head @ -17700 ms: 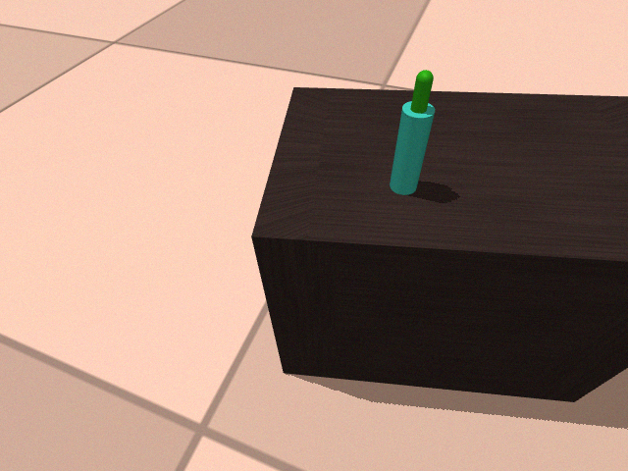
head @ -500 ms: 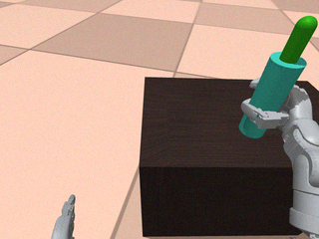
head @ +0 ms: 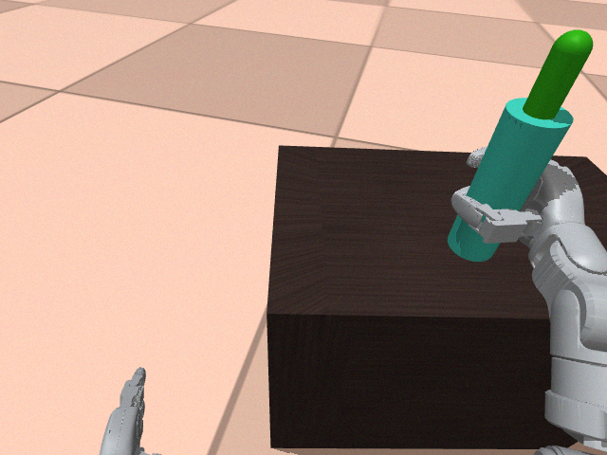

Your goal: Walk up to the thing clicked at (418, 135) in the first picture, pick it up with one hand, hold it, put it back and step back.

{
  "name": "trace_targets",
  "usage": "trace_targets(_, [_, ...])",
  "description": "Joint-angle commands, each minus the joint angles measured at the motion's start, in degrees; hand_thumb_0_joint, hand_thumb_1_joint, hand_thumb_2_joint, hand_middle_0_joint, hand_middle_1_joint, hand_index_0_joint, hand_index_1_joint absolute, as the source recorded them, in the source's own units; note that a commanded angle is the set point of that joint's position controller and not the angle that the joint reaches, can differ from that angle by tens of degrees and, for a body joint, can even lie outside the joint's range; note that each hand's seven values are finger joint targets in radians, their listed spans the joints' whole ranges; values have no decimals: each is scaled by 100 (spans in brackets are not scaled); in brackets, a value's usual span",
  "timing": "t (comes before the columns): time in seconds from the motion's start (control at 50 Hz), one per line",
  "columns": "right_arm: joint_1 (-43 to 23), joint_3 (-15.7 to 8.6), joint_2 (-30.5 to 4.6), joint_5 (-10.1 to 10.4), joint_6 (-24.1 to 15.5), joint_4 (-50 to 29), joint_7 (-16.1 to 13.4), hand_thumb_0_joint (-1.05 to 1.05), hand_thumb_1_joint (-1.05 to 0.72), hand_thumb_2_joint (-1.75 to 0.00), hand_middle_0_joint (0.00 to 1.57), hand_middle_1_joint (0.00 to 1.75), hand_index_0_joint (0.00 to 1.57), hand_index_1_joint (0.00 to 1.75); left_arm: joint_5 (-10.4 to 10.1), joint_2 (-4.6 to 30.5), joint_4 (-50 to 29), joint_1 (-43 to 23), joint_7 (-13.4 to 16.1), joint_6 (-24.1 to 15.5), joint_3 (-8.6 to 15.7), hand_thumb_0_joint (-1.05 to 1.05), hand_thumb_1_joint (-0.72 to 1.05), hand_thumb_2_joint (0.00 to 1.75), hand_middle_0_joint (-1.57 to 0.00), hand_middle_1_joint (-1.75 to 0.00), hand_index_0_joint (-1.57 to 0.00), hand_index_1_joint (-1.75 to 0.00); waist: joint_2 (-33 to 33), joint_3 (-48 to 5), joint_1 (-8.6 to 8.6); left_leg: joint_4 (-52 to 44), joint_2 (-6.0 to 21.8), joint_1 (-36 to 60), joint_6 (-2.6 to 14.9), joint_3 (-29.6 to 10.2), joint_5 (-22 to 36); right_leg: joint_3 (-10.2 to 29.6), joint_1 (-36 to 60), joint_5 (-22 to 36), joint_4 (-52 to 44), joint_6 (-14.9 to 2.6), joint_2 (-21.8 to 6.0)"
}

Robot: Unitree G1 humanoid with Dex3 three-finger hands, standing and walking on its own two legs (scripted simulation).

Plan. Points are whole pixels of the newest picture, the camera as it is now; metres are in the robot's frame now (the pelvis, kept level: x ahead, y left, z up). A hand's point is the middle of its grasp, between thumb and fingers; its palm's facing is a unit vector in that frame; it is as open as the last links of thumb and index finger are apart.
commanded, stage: hold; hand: right
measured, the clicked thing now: (512, 162) +0.34 -0.17 +0.28
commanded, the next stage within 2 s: crouch in 0.54 s
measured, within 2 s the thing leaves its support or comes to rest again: neither
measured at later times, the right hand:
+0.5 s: hand (482, 195) +0.34 -0.16 +0.23, palm faces +0.08 +1.00 +0.00, open 8.1 cm
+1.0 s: hand (466, 205) +0.38 -0.17 +0.19, palm faces +0.12 +0.99 +0.04, open 8.1 cm
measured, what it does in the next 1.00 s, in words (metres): stands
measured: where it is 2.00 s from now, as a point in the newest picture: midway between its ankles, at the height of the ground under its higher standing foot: outside the picture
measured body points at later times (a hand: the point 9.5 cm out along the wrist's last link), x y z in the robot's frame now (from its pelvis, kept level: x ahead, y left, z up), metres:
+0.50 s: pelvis +0.00 +0.00 +0.00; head -0.04 +0.03 +0.45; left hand +0.17 +0.25 -0.06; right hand +0.33 -0.22 +0.23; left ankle +0.03 +0.14 -0.73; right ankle +0.00 -0.14 -0.73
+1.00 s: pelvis -0.01 +0.00 +0.00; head -0.03 +0.02 +0.45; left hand +0.16 +0.25 -0.06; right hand +0.37 -0.23 +0.19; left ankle +0.03 +0.14 -0.73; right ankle +0.00 -0.14 -0.73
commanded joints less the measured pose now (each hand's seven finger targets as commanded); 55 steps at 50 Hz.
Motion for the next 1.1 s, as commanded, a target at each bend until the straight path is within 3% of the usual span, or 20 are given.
trace_targets(0.0, [-2656,-514,-1344,50,-522,-1438,-35,0,-39,-132,133,143,136,143,17,694,-1135,-723,34,-407,311,0,-55,5,-5,-5,-5,-5,419,-1148,10,-573,-221,286,104,403,695,-242,281,794,-523,-203,186])
trace_targets(0.08, [-2662,-545,-1353,70,-574,-1495,-118,0,-39,-132,135,144,137,144,3,527,-925,-448,3,-383,236,0,-55,5,-5,-5,-5,-5,199,-1063,-27,-519,-247,241,123,401,801,-261,254,885,-515,-181,177])
trace_targets(0.1, [-2710,-584,-1427,43,-586,-1491,-136,0,-39,-133,135,145,138,145,12,638,-991,-468,5,-370,378,0,-56,6,-5,-5,-4,-5,238,-1147,2,-524,-234,274,123,390,834,-260,258,904,-503,-187,192])
trace_targets(0.2, [-2654,-191,-1028,48,-529,-1423,-51,0,-39,-132,134,144,137,144,-12,419,-954,-735,-31,-388,111,0,-56,6,-5,-5,-4,-5,196,-901,-21,-543,-240,162,130,394,723,-237,184,850,-505,-184,175])
trace_targets(0.24, [-2690,-251,-1139,28,-482,-1395,-30,0,-38,-133,134,145,137,145,1,858,-1185,-1104,25,-418,440,0,-56,6,-5,-5,-5,-5,367,-1182,9,-561,-243,245,125,405,749,-199,295,880,-532,-189,162])
trace_targets(0.32, [-2682,-186,-1029,64,-413,-1235,18,0,-38,-131,132,142,135,142,-8,653,-1034,-1070,39,-455,205,0,-56,5,-5,-5,-5,-5,413,-910,-23,-613,-239,182,112,415,546,-205,219,673,-572,-204,157])
trace_targets(0.36, [-2713,-416,-1241,70,-405,-1163,-10,0,-39,-132,134,144,137,144,-1,755,-1154,-1047,60,-480,307,0,-55,5,-5,-5,-5,-5,528,-1056,-33,-622,-241,276,101,419,549,-205,236,671,-578,-212,157])
trace_targets(0.44, [-3003,-539,-1406,51,-501,-1396,-85,0,-39,-133,135,145,138,145,2,532,-1052,-654,-6,-415,186,0,-56,5,-5,-5,-5,-5,369,-1347,-53,-519,-234,385,113,423,895,-256,336,1000,-531,-183,183])
trace_targets(0.46, [-2886,-776,-1645,62,-517,-1263,-135,0,-41,-133,135,145,138,145,6,702,-895,-477,18,-390,384,0,-55,5,-5,-5,-5,-5,309,-1187,-60,-541,-234,333,120,404,801,-269,247,907,-516,-186,187])
trace_targets(0.5, [-2896,-661,-1439,84,-540,-1440,-163,0,-41,-131,134,143,137,143,8,719,-986,-418,20,-403,440,0,-55,5,-5,-5,-5,-5,337,-1116,25,-565,-245,240,114,406,666,-279,262,755,-529,-205,182])
trace_targets(0.54, [-2860,-648,-1441,61,-541,-1440,-200,0,-38,-133,135,145,138,145,-10,519,-814,-312,-30,-400,271,0,-56,6,-5,-5,-4,-5,104,-1141,-67,-519,-251,260,158,403,794,-264,262,916,-529,-165,170])
trace_targets(0.64, [-2829,-78,-940,-10,-394,-1196,-56,0,-35,-132,134,144,137,144,-12,440,-1277,-1003,-27,-413,11,0,-54,5,-5,-5,-5,-5,384,-1115,-13,-544,-224,268,107,373,969,-252,277,1077,-448,-198,174])
trace_targets(0.7, [-2922,-172,-1076,5,-321,-842,-7,0,-37,-129,132,142,135,142,-3,881,-1351,-1219,54,-463,332,0,-55,5,-5,-5,-5,-5,581,-1073,68,-598,-236,224,93,390,743,-204,313,858,-529,-211,153])
trace_targets(0.76, [-2884,-292,-1165,-13,-369,-406,10,0,-38,-129,133,142,136,142,-7,602,-967,-800,34,-447,126,0,-55,5,-5,-5,-5,-5,607,-859,20,-578,-234,163,84,410,773,-213,185,881,-538,-210,151])
trace_targets(0.82, [-3028,-414,-1273,-45,-558,41,-1,0,-38,-131,135,144,138,144,0,450,-980,-467,-22,-459,73,0,-55,5,-5,-5,-5,-5,658,-976,137,-533,-249,130,70,408,906,-249,183,940,-521,-221,153])
trace_targets(0.9, [-3505,-548,-1427,-104,-982,558,-92,0,-44,-132,137,144,139,144,6,573,-884,-286,-74,-526,304,0,-55,5,-5,-5,-5,-5,427,-1001,263,-508,-218,-11,77,308,902,-314,112,810,-472,-240,173])
trace_targets(0.94, [-4181,-441,-1518,-190,-1321,386,-144,0,-45,-131,137,144,139,144,25,685,-785,-332,-105,-608,407,0,-55,5,-5,-5,-5,-5,218,-1126,347,-454,-196,-116,87,248,835,-324,87,703,-410,-229,171])
trace_targets(0.96, [-4174,-386,-1441,-241,-1468,861,-159,0,-48,-132,139,145,141,145,31,581,-688,-275,-106,-646,313,0,-56,6,-5,-5,-5,-5,231,-1055,343,-426,-210,-207,89,248,811,-329,39,681,-388,-232,158])
trace_targets(1.02, [-4703,-244,-1505,-339,-1993,977,-208,0,-46,-134,139,146,141,146,50,709,-1207,-591,-52,-762,363,0,-56,6,-5,-5,-5,-5,315,-1636,360,-301,-249,-116,110,252,884,-262,166,786,-285,-202,90])
trace_targets(1.08, [-4786,-220,-1537,-369,-2402,2030,-146,0,-41,-132,136,144,139,144,67,655,-750,-577,28,-807,305,0,-56,6,-5,-5,-5,-5,200,-1463,296,-218,-255,-314,140,234,767,-214,-98,700,-235,-181,48])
